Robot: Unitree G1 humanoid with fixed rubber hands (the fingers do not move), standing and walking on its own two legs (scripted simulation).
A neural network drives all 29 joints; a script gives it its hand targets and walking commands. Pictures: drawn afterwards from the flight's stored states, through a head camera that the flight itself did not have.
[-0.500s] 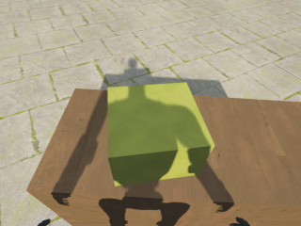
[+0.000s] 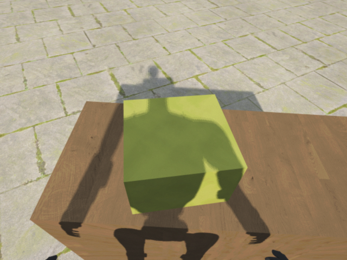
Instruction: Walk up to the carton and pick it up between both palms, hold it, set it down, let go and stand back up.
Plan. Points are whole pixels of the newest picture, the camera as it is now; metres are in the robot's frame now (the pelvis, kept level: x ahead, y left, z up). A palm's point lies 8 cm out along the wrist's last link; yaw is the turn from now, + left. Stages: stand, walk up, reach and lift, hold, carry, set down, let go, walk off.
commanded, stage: stand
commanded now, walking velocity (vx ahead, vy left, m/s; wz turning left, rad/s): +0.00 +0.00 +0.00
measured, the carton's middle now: (175, 150) +0.43 +0.02 -0.06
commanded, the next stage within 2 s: none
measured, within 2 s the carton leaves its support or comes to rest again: neither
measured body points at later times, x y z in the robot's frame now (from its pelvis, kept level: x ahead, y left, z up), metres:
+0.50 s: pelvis +0.00 +0.00 +0.00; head +0.00 +0.00 +0.45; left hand +0.07 +0.31 -0.13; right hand +0.12 -0.28 -0.12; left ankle -0.05 +0.13 -0.74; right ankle -0.01 -0.11 -0.74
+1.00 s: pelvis +0.00 +0.00 +0.00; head +0.00 +0.00 +0.45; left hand +0.06 +0.30 -0.13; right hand +0.12 -0.28 -0.12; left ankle -0.05 +0.13 -0.74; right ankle -0.01 -0.11 -0.74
